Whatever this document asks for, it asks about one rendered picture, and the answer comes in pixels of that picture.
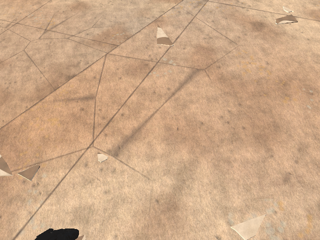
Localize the robot left hand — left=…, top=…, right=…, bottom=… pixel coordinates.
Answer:
left=35, top=228, right=79, bottom=240

